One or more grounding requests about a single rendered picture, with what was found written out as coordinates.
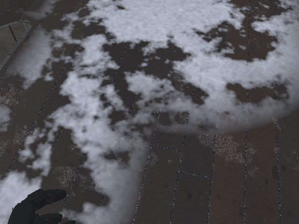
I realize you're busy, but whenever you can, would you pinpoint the robot left hand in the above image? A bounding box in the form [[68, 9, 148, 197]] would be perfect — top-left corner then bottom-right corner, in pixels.
[[7, 189, 76, 224]]

